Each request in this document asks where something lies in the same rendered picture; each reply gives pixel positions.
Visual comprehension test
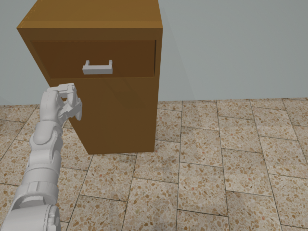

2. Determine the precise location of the drawer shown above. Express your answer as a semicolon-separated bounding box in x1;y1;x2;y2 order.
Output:
32;40;155;78

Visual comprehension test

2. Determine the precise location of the robot left upper arm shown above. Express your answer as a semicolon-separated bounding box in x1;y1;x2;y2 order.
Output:
3;204;61;231

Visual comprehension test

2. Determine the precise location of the handle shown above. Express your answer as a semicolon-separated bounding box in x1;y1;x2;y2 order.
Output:
82;60;113;75

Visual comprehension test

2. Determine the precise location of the left robot forearm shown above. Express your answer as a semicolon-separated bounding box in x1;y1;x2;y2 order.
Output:
0;120;63;231

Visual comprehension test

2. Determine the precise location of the cabinet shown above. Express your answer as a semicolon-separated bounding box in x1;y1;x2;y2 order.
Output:
17;0;163;154

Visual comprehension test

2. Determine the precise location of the left robot hand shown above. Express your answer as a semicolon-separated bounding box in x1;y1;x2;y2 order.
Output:
39;83;82;127

